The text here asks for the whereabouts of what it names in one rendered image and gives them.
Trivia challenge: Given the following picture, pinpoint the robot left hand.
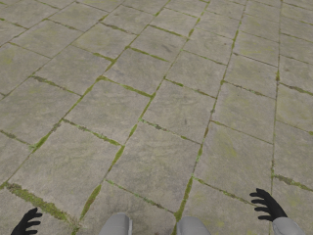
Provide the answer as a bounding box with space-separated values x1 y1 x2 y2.
11 208 43 235

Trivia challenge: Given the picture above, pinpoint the robot right hand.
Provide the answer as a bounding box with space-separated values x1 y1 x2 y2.
249 188 288 222

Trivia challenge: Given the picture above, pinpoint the right robot thigh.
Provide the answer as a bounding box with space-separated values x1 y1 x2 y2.
176 216 211 235

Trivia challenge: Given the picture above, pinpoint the left robot thigh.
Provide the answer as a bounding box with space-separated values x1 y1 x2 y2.
99 214 133 235

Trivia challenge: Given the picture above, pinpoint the right robot forearm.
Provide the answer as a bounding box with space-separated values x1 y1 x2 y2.
272 216 306 235

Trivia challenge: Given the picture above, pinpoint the robot thigh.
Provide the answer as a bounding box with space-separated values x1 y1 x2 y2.
176 216 211 235
99 214 133 235

